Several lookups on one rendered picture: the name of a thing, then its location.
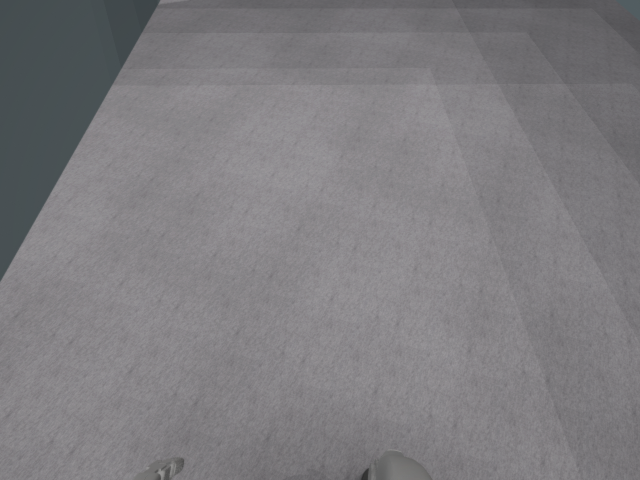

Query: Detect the right robot thigh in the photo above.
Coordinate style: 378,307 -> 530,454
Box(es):
368,455 -> 433,480

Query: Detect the left robot hand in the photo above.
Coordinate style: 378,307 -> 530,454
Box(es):
133,457 -> 184,480

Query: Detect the robot right shin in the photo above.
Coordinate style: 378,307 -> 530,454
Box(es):
378,449 -> 403,460

